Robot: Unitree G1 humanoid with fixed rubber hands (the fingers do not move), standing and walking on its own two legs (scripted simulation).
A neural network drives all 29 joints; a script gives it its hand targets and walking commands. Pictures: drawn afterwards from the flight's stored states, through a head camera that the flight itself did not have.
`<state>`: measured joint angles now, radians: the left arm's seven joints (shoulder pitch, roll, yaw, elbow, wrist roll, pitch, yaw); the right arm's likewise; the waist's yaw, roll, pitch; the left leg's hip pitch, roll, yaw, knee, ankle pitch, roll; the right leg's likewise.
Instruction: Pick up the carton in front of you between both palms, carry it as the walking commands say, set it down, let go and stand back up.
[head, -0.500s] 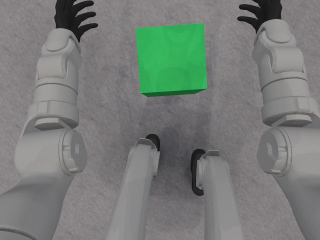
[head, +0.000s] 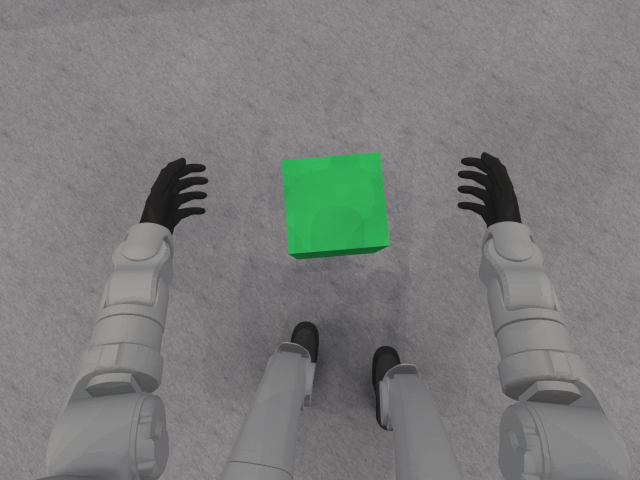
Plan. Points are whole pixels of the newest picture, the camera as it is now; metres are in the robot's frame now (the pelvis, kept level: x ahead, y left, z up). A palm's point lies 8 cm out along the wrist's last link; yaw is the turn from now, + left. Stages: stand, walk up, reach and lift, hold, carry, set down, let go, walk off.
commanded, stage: let go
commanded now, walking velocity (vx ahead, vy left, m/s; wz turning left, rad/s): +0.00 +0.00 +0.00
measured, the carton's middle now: (333, 212) +0.48 +0.05 -0.57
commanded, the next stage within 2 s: stand in 1.04 s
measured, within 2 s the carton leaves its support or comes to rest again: neither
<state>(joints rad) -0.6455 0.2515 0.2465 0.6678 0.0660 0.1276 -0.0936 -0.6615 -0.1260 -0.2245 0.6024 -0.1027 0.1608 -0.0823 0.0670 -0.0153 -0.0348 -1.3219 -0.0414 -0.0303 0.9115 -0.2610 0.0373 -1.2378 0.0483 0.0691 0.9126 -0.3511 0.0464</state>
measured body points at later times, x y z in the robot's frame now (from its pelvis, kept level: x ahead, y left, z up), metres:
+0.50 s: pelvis +0.05 -0.02 +0.07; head +0.14 -0.02 +0.52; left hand +0.23 +0.22 -0.01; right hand +0.28 -0.24 -0.01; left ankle +0.06 +0.09 -0.66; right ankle +0.02 -0.14 -0.66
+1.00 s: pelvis +0.07 -0.04 +0.08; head +0.08 -0.04 +0.53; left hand +0.23 +0.20 +0.00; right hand +0.25 -0.27 +0.01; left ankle +0.06 +0.09 -0.66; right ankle +0.02 -0.14 -0.66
